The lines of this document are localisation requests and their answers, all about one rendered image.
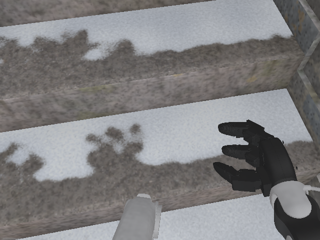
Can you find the left robot thigh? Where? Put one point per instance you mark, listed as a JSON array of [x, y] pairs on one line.
[[140, 220]]

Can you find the robot left shin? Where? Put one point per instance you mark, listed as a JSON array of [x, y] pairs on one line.
[[139, 195]]

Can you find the robot right hand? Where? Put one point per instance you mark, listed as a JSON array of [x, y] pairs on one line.
[[264, 152]]

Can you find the robot right forearm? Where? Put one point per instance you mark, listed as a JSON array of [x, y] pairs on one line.
[[296, 214]]

